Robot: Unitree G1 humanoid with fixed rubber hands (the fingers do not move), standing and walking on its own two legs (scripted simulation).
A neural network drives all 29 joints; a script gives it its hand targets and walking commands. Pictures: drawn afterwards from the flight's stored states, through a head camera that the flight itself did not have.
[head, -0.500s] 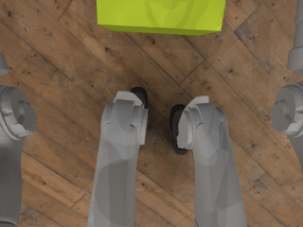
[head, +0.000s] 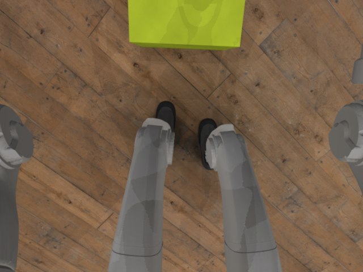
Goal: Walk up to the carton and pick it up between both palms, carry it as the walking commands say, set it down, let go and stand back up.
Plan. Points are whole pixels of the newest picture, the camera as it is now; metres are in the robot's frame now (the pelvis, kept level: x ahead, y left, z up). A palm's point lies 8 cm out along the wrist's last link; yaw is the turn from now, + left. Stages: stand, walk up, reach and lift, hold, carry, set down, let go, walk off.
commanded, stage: set down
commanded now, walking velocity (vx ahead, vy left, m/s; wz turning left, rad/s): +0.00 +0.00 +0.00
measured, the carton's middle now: (185, 4) +0.57 +0.03 -0.49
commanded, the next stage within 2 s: let go in 0.20 s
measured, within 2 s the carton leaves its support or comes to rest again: neither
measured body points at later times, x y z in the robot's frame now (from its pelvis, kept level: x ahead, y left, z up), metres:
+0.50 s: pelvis +0.01 +0.02 +0.07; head +0.36 +0.04 +0.34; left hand +0.48 +0.28 -0.07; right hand +0.48 -0.21 -0.06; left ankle +0.14 +0.09 -0.56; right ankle +0.08 -0.09 -0.56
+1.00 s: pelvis +0.02 +0.02 +0.13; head +0.09 +0.04 +0.58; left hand +0.28 +0.25 +0.06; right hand +0.28 -0.22 +0.07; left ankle +0.13 +0.09 -0.56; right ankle +0.08 -0.09 -0.56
